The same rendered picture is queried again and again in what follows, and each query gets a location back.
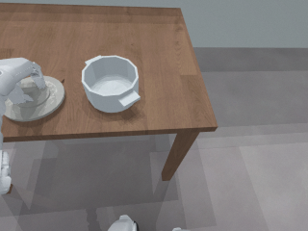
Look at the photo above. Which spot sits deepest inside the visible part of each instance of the left robot forearm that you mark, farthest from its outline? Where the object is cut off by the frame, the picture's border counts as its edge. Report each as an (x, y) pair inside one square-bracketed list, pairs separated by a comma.
[(7, 84)]

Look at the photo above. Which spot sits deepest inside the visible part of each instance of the pot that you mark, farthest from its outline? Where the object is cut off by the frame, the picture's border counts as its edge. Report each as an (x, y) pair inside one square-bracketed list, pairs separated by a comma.
[(111, 83)]

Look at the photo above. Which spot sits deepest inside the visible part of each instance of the left robot hand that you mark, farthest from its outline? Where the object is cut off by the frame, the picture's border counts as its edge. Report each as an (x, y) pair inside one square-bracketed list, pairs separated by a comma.
[(20, 68)]

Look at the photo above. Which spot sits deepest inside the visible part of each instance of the left robot upper arm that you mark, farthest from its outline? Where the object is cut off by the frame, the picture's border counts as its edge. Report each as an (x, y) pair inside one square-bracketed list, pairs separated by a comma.
[(5, 172)]

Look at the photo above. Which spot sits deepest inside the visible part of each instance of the table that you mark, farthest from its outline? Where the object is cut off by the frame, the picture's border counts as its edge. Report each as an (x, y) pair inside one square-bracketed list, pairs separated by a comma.
[(60, 38)]

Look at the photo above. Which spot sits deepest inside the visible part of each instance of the left robot thigh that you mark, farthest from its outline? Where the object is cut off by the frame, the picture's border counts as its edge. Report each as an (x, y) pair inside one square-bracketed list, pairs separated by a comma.
[(123, 225)]

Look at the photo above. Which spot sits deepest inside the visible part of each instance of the knob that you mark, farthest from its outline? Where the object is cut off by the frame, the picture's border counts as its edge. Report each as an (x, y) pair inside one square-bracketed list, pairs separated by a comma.
[(29, 88)]

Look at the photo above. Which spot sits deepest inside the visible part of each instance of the lid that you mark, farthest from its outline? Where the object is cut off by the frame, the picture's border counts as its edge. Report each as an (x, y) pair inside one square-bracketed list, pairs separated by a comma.
[(44, 103)]

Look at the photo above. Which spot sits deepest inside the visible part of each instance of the robot left shin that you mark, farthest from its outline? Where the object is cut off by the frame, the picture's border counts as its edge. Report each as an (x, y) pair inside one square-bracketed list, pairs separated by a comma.
[(124, 217)]

